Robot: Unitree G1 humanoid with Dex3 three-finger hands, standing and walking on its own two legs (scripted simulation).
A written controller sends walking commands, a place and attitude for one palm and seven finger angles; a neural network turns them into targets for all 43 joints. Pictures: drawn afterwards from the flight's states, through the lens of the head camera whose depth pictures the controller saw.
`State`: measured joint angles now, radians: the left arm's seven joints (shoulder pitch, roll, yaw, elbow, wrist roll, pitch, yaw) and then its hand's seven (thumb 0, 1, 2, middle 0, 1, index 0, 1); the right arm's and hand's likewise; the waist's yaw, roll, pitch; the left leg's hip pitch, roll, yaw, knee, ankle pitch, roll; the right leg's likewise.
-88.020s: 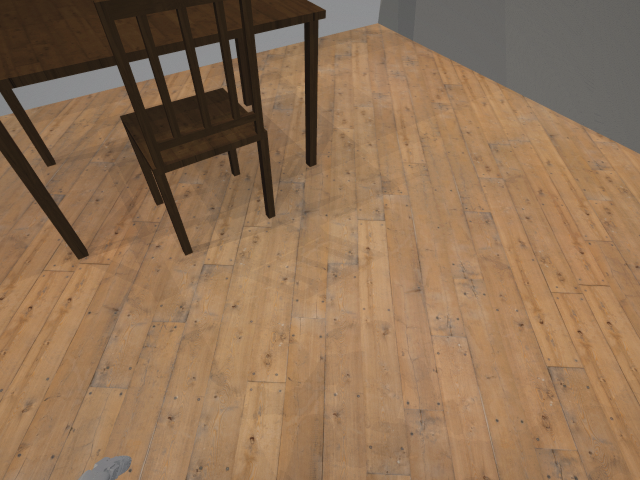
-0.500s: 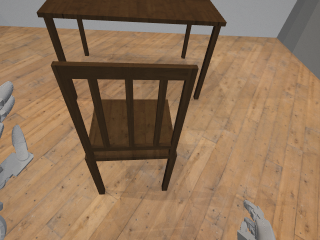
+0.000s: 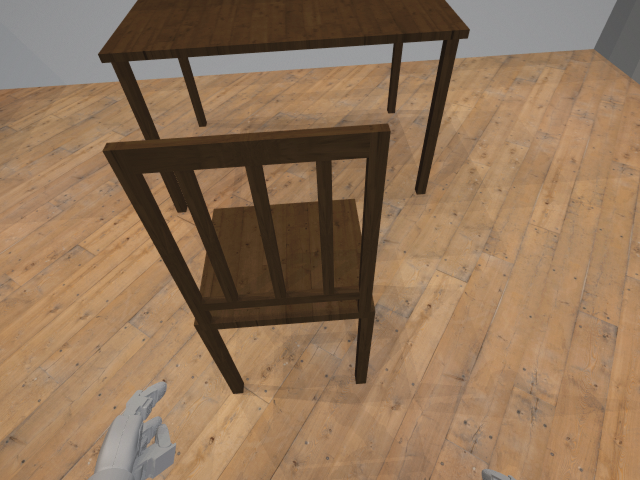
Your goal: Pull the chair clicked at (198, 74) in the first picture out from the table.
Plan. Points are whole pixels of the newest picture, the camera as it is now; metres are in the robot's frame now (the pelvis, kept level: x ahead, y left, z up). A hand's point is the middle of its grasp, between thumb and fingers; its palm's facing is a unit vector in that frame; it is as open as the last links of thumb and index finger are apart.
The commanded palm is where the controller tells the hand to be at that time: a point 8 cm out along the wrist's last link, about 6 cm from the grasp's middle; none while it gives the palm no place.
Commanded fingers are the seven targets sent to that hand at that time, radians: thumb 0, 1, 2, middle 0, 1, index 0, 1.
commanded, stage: let the arm hang, fingers relaxed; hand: left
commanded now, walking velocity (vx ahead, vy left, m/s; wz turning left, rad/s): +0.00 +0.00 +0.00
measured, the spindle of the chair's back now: (269, 240) +0.52 +0.11 -0.05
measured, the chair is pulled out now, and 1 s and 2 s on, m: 0.64 0.64 0.64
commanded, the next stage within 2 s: look to check the result in 0.94 s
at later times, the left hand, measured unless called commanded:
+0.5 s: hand out of the picture +0.00 +0.19 -0.15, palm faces +0.02 -0.96 -0.28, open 7.3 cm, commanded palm none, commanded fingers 0.00 0.90 0.90 -0.20 -0.30 -0.20 -0.30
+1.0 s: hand out of the picture -0.03 +0.15 -0.16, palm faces +0.04 -0.99 -0.16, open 7.3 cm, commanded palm none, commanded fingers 0.00 0.90 0.90 -0.20 -0.30 -0.20 -0.30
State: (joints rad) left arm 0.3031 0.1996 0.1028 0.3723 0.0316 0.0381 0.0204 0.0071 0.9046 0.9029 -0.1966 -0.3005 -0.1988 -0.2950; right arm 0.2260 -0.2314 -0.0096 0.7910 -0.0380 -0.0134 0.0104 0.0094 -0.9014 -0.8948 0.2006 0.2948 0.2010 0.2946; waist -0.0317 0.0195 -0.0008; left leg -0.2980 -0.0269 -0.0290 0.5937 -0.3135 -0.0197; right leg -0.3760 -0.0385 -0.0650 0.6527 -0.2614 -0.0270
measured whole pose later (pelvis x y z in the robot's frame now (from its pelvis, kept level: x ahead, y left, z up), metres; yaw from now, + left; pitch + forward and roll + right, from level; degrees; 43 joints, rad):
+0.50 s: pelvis -0.02 -0.02 +0.01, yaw +1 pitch -1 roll +0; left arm 0.30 0.21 0.01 0.99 0.02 0.03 0.02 0.00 0.91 0.90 -0.20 -0.30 -0.20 -0.30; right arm 0.40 -0.15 0.01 1.03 -0.03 0.03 -0.01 0.00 -0.91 -0.89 0.20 0.29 0.20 0.29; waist -0.02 0.04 0.03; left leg -0.24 0.03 -0.07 0.50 -0.25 -0.02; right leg -0.27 0.03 -0.11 0.46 -0.18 -0.07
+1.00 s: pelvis -0.02 -0.01 +0.01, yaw +0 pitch -1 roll +0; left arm 0.33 0.10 -0.01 1.09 0.01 0.00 0.03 0.01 0.92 0.90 -0.20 -0.30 -0.20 -0.30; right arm 0.40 -0.08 0.01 1.07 -0.02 -0.01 -0.03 0.00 -0.90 -0.89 0.20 0.29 0.20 0.29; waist 0.00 0.01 0.03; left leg -0.23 0.02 -0.06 0.47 -0.23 -0.03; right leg -0.27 0.01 -0.09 0.46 -0.18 -0.05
